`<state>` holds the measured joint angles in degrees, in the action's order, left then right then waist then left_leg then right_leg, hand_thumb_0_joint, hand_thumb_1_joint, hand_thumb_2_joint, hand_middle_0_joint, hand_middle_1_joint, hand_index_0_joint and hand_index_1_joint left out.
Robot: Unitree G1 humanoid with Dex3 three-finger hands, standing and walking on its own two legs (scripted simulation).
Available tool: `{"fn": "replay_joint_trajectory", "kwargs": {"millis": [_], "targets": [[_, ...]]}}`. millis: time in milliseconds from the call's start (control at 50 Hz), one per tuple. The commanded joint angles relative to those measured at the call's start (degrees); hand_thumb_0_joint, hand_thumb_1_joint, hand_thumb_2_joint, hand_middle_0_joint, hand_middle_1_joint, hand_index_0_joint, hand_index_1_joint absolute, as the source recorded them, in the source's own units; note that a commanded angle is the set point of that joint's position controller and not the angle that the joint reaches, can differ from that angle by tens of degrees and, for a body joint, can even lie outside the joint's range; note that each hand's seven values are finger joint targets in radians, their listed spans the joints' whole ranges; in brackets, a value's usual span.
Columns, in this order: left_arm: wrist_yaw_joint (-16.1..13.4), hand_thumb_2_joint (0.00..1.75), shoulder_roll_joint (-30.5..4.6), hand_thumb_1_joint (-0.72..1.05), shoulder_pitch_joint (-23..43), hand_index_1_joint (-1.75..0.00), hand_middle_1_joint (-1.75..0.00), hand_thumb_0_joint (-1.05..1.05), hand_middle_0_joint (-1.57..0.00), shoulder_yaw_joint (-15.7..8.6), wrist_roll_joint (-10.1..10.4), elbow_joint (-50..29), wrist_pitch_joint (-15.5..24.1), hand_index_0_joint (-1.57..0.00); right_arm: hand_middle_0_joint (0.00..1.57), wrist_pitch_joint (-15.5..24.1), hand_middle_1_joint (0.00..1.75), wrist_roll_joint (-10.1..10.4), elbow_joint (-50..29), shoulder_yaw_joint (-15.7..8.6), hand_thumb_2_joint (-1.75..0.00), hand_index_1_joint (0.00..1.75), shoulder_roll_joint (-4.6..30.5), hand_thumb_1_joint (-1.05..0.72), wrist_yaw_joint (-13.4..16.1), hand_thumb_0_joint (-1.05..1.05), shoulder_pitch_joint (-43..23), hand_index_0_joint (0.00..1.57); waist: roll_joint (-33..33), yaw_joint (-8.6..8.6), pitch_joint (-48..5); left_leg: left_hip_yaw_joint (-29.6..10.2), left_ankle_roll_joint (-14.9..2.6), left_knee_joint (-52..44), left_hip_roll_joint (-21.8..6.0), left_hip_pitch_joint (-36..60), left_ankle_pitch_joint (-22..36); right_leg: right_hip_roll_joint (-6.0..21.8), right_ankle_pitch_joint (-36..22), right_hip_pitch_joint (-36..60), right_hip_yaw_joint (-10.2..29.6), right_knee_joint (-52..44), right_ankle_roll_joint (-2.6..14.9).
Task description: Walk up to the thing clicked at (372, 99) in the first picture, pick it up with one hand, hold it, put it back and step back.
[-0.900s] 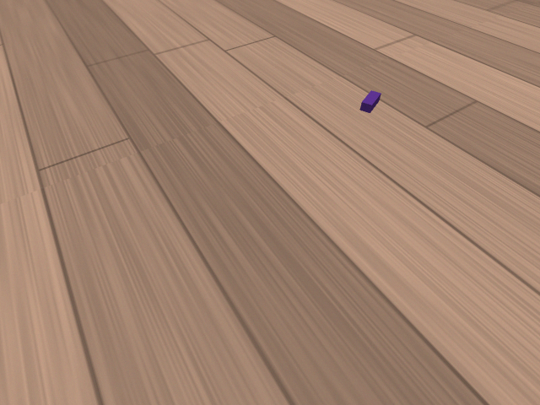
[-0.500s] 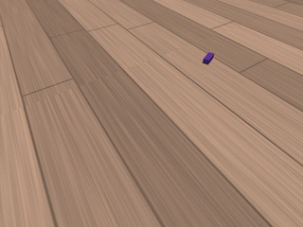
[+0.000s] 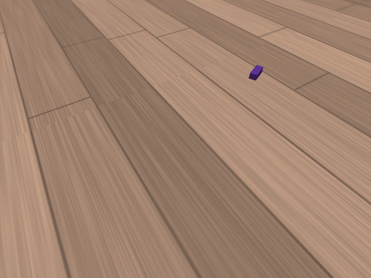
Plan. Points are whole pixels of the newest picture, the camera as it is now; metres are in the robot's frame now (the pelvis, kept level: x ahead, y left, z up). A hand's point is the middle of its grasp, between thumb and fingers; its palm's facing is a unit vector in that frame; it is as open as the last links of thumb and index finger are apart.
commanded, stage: stand
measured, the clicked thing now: (256, 72) +2.03 -0.66 -0.75
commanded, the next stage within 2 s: walk up in 0.22 s
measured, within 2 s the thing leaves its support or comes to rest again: neither
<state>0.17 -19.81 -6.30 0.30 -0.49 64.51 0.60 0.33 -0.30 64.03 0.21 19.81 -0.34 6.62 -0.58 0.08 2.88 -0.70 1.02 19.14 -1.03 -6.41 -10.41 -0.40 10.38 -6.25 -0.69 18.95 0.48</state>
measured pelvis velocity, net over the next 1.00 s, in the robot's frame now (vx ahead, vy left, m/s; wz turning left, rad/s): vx -0.03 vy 0.03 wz -0.51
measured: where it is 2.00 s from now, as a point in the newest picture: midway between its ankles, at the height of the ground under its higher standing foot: outside the picture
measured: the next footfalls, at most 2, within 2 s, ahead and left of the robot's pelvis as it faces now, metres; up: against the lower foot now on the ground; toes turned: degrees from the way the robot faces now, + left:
right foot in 0.84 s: -0.03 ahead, -0.09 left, +0.00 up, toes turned -25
left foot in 1.20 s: +0.06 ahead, +0.12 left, +0.00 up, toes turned -22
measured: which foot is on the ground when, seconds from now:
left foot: down 0.00-0.86, up 0.88-1.00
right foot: down 0.00-0.46, up 0.48-0.82, down 0.84-1.00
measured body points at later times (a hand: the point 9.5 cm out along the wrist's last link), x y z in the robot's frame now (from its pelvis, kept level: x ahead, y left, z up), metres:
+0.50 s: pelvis -0.03 +0.05 -0.02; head +0.03 +0.06 +0.43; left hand +0.10 +0.35 -0.15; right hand +0.04 -0.29 -0.11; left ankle +0.01 +0.15 -0.75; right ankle -0.01 -0.10 -0.74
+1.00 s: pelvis -0.03 +0.03 -0.02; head -0.02 -0.01 +0.43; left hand +0.22 +0.25 -0.11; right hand -0.15 -0.27 -0.15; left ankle +0.03 +0.15 -0.70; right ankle -0.07 -0.07 -0.75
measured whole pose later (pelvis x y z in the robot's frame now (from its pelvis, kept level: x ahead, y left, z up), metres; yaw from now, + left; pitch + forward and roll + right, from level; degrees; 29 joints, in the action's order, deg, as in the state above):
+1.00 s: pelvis -0.03 +0.03 -0.02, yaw -29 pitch -3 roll +0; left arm 0.7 -21.4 -13.0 -2.3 -0.9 44.9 0.6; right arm -2.1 -0.6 47.7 -3.3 24.0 -1.0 16.5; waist -3.0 -2.0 7.4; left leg 1.2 0.4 57.9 -3.3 -22.8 -28.1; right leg -3.1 16.7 -14.6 3.0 34.5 2.3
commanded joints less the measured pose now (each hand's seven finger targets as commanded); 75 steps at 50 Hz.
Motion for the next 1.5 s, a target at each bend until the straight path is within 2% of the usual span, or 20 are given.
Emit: {"fn": "replay_joint_trajectory", "kwargs": {"millis": [0,180,300,400,440,460,540,660,800,840,860,940,1080,1160,1200,1220,1300,1420,1460,1480], "targets": [[-0.7,0.9,-12.4,0.9,2.3,-0.3,-0.3,0.0,-0.2,-2.6,0.0,-3.6,1.4,-0.2,0.2,1.5,0.3,-0.3,-3.5,-2.0,-0.9,0.3,11.8,-0.9,0.9,0.0,-2.3,0.2,0.5,0.04,-4.1,-5.2,-2.41,-3.2,-6.2,0.4,7.5,7.7,-6.9,0.6,5.6,-3.1,1.05],[-0.7,0.9,-12.2,0.9,1.9,-0.3,-0.3,0.0,-0.2,-2.6,-0.2,-3.5,1.4,-0.2,0.2,1.3,0.3,-0.3,-3.3,-2.2,-0.9,0.3,12.4,-0.9,0.9,0.0,-2.2,0.2,0.1,0.02,-3.7,-5.2,-2.69,-3.1,-6.1,0.3,4.5,7.7,-4.8,0.0,6.0,-4.1,1.09],[-1.3,0.9,-18.3,0.9,-4.0,-0.3,-0.3,0.0,-0.2,-6.4,-1.6,-12.4,1.0,-0.2,0.2,-0.5,0.3,0.7,-12.7,-5.9,-0.9,0.3,11.4,-0.9,0.3,0.0,-2.6,0.2,13.0,1.02,-4.5,-4.1,-2.67,27.1,2.0,-14.1,-23.3,17.7,-22.5,-2.3,30.6,0.1,15.11],[-1.4,0.9,-14.3,0.9,-0.7,-0.3,-0.3,0.0,-0.2,-5.1,-0.4,-18.1,-0.3,-0.2,0.2,0.1,0.3,-0.7,-14.2,-7.7,-0.9,0.3,11.5,-0.9,0.4,0.0,4.7,0.2,4.5,-4.08,-9.1,-2.6,-3.18,2.2,0.8,2.4,-5.6,5.3,-19.2,-11.7,17.8,14.0,6.55],[-1.5,0.9,-9.8,0.9,-3.8,-0.3,-0.3,0.0,-0.2,-4.1,-0.2,-19.9,-1.1,-0.2,0.2,0.3,0.3,-2.4,-17.2,-9.6,-0.9,0.3,17.9,-0.9,1.0,0.0,3.0,0.2,-12.5,-2.17,-6.3,-21.4,-8.16,-3.3,-18.0,8.5,3.1,-6.6,17.1,-27.8,9.4,30.4,0.35],[-1.9,0.9,-14.1,0.9,-6.6,-0.3,-0.3,0.0,-0.2,-5.1,-1.0,-19.2,-1.5,-0.2,0.2,0.3,0.3,-1.6,-19.0,-10.5,-0.9,0.3,20.3,-0.9,0.6,0.0,0.9,0.2,-11.5,-2.45,-6.7,-23.6,-15.02,-3.9,-25.8,0.4,1.2,-1.7,21.9,-24.0,8.5,38.3,-0.42],[0.4,0.9,-15.0,0.9,-9.0,-0.3,-0.3,0.0,-0.2,-6.8,-0.3,-18.1,-1.9,-0.2,0.2,1.4,0.3,-1.4,-21.2,-9.2,-0.9,0.3,15.9,-0.9,0.9,0.0,-0.6,0.2,-7.3,-0.25,0.0,-10.6,-10.97,-1.8,-15.1,-2.9,2.5,0.2,12.8,-23.8,8.5,43.0,-0.08],[1.9,0.9,-12.5,0.9,-4.3,-0.3,-0.3,0.0,-0.2,-6.2,-0.9,-22.8,-1.1,-0.2,0.2,1.9,0.3,-1.5,-21.9,-9.4,-0.9,0.3,18.0,-0.9,0.1,0.0,8.9,0.2,-9.1,-4.28,-1.5,-5.5,-11.49,2.1,-15.1,6.8,14.7,0.6,13.7,-23.6,2.2,27.6,-0.8],[0.8,0.9,-12.2,0.9,-12.3,-0.3,-0.3,0.0,-0.2,-7.0,-1.2,-20.2,0.4,-0.2,0.2,0.0,0.3,-0.6,-24.8,-8.2,-0.9,0.3,17.5,-0.9,-0.5,0.0,6.4,0.2,-6.6,0.58,-3.7,0.9,-8.87,15.3,-13.9,-6.9,9.9,-1.8,6.1,-1.6,-2.4,6.7,2.47],[-0.3,0.9,-21.4,0.9,-14.2,-0.3,-0.3,0.0,-0.2,-9.5,-2.1,-21.4,1.9,-0.2,0.2,0.0,0.3,0.0,-26.8,-5.2,-0.9,0.3,9.4,-0.9,-0.7,0.0,7.7,0.2,18.6,2.02,-3.9,5.7,-1.36,37.9,-0.6,-30.0,-21.6,17.1,5.5,11.0,33.4,-3.0,9.93],[-0.2,0.9,-22.8,0.9,-13.0,-0.3,-0.3,0.0,-0.2,-9.5,-1.4,-22.4,1.5,-0.2,0.2,-0.6,0.3,-0.5,-25.9,-6.6,-0.9,0.3,14.7,-0.9,0.4,0.0,5.6,0.2,12.6,3.54,-2.3,0.2,-0.92,43.1,-1.7,-27.9,-27.2,22.4,4.5,2.8,38.3,-1.5,17.91],[-1.0,0.9,-16.7,0.9,-8.2,-0.3,-0.3,0.0,-0.2,-7.6,-0.3,-23.5,1.3,-0.2,0.2,-0.1,0.3,-0.6,-21.3,-6.3,-0.9,0.3,15.2,-0.9,0.3,0.0,10.2,0.2,9.2,-0.09,-0.3,-0.3,-0.9,39.3,-3.2,-23.2,-16.8,10.7,-1.8,-3.0,19.1,2.9,11.37],[-0.8,0.9,-17.3,0.9,-8.8,-0.3,-0.3,0.0,-0.2,-7.5,-0.9,-25.7,0.7,-0.2,0.2,0.6,0.3,-1.0,-20.8,-6.4,-0.9,0.3,13.9,-0.9,0.7,0.0,9.2,0.2,10.4,0.78,-1.4,1.3,-1.46,28.3,-0.2,-14.1,-14.7,9.9,-13.0,-10.6,19.8,7.5,11.81],[-0.7,0.9,-14.5,0.9,-4.7,-0.3,-0.3,0.0,-0.2,-6.2,0.1,-26.8,-0.4,-0.2,0.2,1.7,0.3,-1.5,-19.0,-7.1,-0.9,0.3,13.7,-0.9,1.2,0.0,14.6,0.2,5.2,-3.7,-2.7,-0.1,-3.47,10.8,0.5,-0.4,-5.9,6.5,-7.6,-19.9,18.0,17.1,7.25],[-1.1,0.9,-10.5,0.9,-8.3,-0.3,-0.3,0.0,-0.2,-4.9,0.6,-25.8,-0.7,-0.2,0.2,2.6,0.3,-1.8,-21.3,-8.2,-0.9,0.3,20.5,-0.9,1.4,0.0,10.1,0.2,-11.4,-1.29,-2.9,-29.1,-12.4,-2.9,-21.2,-1.8,-9.9,-6.8,20.5,-25.7,8.6,34.7,1.04],[-1.7,0.9,-16.3,0.9,-8.2,-0.3,-0.3,0.0,-0.2,-6.4,-0.3,-24.2,-0.6,-0.2,0.2,2.7,0.3,-1.0,-21.5,-8.8,-0.9,0.3,22.1,-0.9,0.9,0.0,8.3,0.2,-9.1,-1.9,-2.8,-33.2,-18.44,-1.7,-26.5,-5.7,-7.9,-3.3,25.1,-22.2,9.7,42.6,0.31],[-0.3,0.9,-15.1,0.9,-9.5,-0.3,-0.3,0.0,-0.2,-6.7,0.1,-21.2,0.0,-0.2,0.2,3.0,0.3,-1.2,-21.1,-7.5,-0.9,0.3,18.6,-0.9,1.2,0.0,6.5,0.2,-9.7,-0.33,0.9,-13.1,-13.04,3.3,-15.8,-6.1,0.9,-0.6,19.2,-22.0,6.8,37.6,0.68],[-0.2,0.9,-12.1,0.9,-13.6,-0.3,-0.3,0.0,-0.2,-6.0,-0.5,-17.1,1.4,-0.2,0.2,0.6,0.3,-1.5,-22.1,-6.5,-0.9,0.3,17.6,-0.9,0.0,0.0,3.6,0.2,-10.4,1.07,-3.6,-4.4,-10.05,12.2,-11.9,-11.5,-1.6,-3.1,8.6,-4.3,-2.0,11.6,0.68],[-1.2,0.9,-16.0,0.9,-13.2,-0.3,-0.3,0.0,-0.2,-7.0,-1.5,-16.8,2.6,-0.2,0.2,-0.1,0.3,-0.7,-22.5,-4.6,-0.9,0.3,12.1,-0.9,-0.1,0.0,5.0,0.2,1.1,1.21,-3.5,-0.6,-5.2,24.0,-7.3,-19.6,-5.7,2.6,8.2,1.7,12.1,4.2,3.14],[-1.5,0.9,-20.0,0.9,-10.4,-0.3,-0.3,0.0,-0.2,-7.3,-1.6,-18.0,3.2,-0.2,0.2,-0.4,0.3,-0.3,-23.0,-4.1,-0.9,0.3,10.2,-0.9,-0.1,0.0,3.2,0.2,8.5,0.58,-0.7,1.7,-1.68,28.6,-1.7,-24.7,-18.1,15.8,10.5,-4.0,33.2,-0.3,9.13]]}}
